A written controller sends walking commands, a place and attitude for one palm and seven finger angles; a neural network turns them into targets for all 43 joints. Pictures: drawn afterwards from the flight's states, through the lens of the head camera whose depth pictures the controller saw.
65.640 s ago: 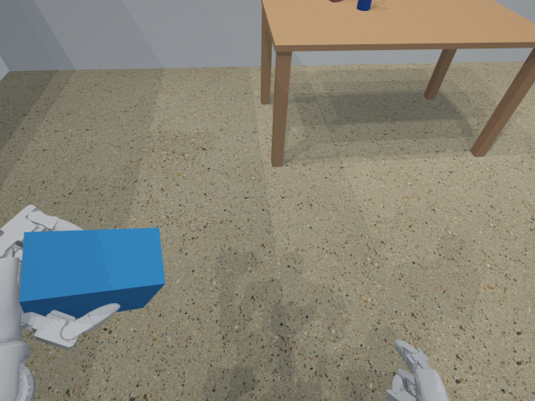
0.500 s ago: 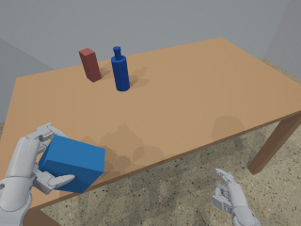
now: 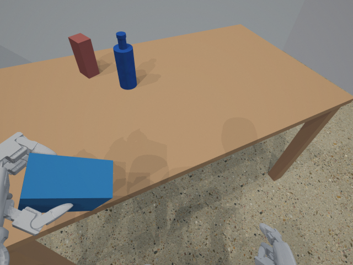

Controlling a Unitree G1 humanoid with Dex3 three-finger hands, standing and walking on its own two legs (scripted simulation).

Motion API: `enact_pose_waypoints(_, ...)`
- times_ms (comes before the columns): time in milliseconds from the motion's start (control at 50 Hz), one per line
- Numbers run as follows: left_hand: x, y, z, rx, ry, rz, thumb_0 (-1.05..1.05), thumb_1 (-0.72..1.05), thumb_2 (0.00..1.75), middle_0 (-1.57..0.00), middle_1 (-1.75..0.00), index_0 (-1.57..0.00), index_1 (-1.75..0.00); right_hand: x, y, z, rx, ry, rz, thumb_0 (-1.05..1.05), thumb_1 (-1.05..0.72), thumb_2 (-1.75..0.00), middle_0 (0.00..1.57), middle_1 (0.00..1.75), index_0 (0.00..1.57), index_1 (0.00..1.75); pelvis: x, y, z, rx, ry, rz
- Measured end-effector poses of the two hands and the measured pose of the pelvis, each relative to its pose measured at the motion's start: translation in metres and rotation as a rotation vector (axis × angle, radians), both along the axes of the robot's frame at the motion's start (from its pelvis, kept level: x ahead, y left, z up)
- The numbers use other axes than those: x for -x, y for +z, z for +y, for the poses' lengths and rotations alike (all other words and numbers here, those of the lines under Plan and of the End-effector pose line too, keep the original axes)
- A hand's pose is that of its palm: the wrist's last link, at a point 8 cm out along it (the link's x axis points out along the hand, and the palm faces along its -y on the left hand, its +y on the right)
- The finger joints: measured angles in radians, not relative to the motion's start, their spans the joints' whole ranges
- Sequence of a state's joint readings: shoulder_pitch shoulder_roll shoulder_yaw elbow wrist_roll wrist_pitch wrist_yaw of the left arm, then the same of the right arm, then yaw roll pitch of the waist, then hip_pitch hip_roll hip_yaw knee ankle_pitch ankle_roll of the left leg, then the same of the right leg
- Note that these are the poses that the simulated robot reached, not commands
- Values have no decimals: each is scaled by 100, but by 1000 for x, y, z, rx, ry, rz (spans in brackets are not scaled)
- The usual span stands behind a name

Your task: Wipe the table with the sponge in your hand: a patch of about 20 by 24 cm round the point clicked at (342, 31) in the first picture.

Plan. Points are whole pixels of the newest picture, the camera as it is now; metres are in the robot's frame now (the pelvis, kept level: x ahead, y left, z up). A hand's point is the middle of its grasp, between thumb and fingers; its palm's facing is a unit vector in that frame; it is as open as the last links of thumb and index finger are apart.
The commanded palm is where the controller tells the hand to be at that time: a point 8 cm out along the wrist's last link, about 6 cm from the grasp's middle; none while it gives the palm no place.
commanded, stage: step back with the hand held close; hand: left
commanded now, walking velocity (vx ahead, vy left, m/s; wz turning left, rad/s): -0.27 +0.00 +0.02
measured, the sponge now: (78, 186) +0.23 +0.20 +0.11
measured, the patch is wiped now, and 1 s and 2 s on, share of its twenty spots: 0.95 0.95 0.95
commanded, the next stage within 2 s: stop stepping back and stand still in 0.70 s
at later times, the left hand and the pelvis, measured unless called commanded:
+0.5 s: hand (9, 245) +0.12 +0.23 +0.17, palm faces +0.37 -0.86 -0.35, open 10.6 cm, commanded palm +0.06 +0.28 +0.19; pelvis -0.10 +0.00 +0.00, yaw +0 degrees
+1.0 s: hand out of the picture -0.06 +0.22 +0.18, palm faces +0.35 -0.84 -0.42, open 10.6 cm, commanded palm -0.11 +0.26 +0.19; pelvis -0.27 -0.02 +0.00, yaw +0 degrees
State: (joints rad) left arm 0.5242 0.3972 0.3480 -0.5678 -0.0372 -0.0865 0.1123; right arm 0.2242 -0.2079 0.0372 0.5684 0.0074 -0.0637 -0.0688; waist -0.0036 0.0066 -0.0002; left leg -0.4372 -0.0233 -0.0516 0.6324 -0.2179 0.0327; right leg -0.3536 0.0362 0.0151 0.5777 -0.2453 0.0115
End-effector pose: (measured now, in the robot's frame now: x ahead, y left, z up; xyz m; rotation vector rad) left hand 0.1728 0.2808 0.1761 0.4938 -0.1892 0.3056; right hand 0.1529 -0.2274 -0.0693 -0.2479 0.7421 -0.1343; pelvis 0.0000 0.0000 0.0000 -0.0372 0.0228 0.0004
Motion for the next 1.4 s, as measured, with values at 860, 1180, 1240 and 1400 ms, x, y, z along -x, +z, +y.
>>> enact_pose_waypoints(860,205,5,2,21,-57,-84,0,-56,106,-70,-131,-70,-132,217,16,1,-7,-30,-55,1,-91,-90,20,30,20,30,218,1,3,-12,-22,-22)
enact_pose_waypoints(1180,343,5,-32,83,15,-94,0,-56,106,-70,-131,-70,-132,344,3,-39,-53,-32,1,1,-91,-90,20,30,20,30,330,5,-39,-41,8,-27)
enact_pose_waypoints(1240,357,-2,-39,100,-12,-98,0,-56,106,-70,-131,-70,-132,362,11,-52,-9,-39,-51,1,-91,-90,20,30,20,30,353,0,-41,-53,12,19)
enact_pose_waypoints(1400,407,10,-48,-13,-38,-114,0,-56,106,-70,-131,-71,-132,415,8,-62,-18,-105,-177,1,-91,-90,20,30,20,30,396,-9,-43,-112,-24,-27)
